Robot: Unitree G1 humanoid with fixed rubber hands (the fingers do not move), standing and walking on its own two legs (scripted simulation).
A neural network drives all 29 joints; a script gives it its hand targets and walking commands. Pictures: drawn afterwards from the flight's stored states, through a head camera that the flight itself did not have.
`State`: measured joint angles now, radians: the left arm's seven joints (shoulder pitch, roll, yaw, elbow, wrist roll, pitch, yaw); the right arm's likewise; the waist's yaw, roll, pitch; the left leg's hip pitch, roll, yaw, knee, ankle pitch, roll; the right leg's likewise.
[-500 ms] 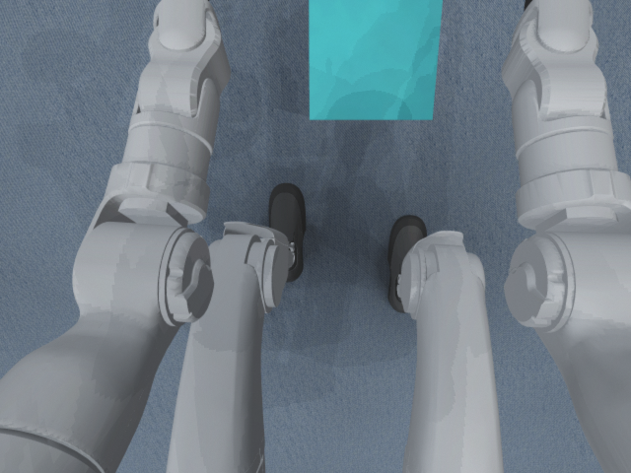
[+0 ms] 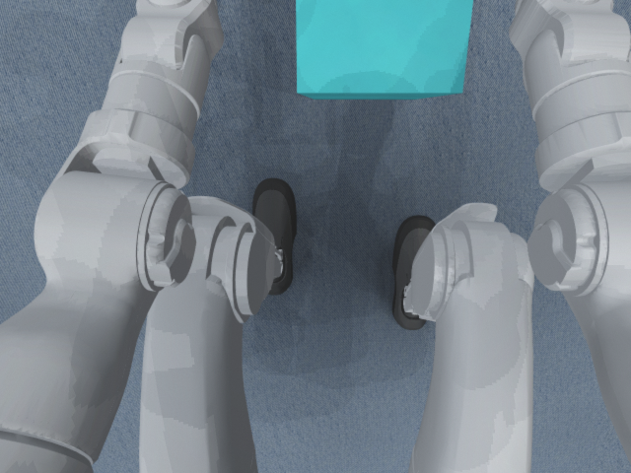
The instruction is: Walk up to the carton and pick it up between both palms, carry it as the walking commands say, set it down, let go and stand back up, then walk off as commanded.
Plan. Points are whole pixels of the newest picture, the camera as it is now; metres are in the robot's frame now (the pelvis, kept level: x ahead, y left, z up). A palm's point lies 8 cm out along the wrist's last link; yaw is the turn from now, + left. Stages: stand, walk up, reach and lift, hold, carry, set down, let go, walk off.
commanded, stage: reach and lift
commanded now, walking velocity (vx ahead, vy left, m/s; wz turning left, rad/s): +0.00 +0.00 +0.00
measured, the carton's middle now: out of the picture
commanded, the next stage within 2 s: none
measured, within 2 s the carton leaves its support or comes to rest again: leaves its support in 1.80 s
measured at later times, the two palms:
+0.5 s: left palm out of the picture +0.57 +0.15 -0.24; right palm out of the picture +0.56 -0.17 -0.25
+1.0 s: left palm out of the picture +0.57 +0.10 -0.24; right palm out of the picture +0.56 -0.15 -0.25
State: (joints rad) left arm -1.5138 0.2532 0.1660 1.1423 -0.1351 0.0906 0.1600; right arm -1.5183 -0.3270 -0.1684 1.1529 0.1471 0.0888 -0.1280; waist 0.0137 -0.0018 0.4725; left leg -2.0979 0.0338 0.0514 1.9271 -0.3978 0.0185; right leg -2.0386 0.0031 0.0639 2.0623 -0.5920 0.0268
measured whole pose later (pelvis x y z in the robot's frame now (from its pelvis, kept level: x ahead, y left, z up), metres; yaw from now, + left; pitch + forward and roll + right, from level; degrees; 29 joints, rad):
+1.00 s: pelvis +0.00 +0.00 -0.05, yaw +0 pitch +34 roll +2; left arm -1.69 0.21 0.15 1.27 -0.14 0.04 0.16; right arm -1.58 -0.31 -0.10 1.15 0.23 0.04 -0.16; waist 0.01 0.00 0.52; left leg -2.26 0.03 0.04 2.08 -0.40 0.01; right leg -2.19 0.01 0.06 2.22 -0.61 0.03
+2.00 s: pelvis +0.00 +0.00 -0.06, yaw -2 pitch +29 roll +3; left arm -1.63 0.23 0.19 1.08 -0.11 0.25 0.21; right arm -1.60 -0.24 -0.10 1.05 0.11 0.24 -0.24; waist 0.01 0.00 0.52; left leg -2.22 -0.01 0.01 2.14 -0.43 -0.04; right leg -2.17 0.06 0.06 2.26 -0.60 0.03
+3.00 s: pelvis -0.02 +0.00 +0.00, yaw -7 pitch +21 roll +1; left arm -1.32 0.09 0.42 0.61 0.01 0.44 0.19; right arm -1.54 -0.13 -0.18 0.85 -0.06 0.43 -0.20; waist 0.01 0.00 0.52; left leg -1.92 -0.04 -0.03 1.99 -0.45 -0.05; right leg -1.89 0.12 0.06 2.07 -0.55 0.05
